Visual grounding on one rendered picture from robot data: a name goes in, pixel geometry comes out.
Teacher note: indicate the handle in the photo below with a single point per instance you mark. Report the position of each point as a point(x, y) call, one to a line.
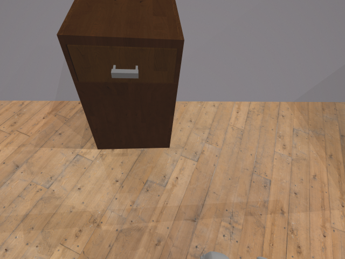
point(124, 73)

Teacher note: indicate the drawer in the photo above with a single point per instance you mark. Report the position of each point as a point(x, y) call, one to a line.
point(94, 63)

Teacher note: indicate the cabinet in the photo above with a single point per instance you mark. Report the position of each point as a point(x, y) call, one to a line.
point(124, 115)

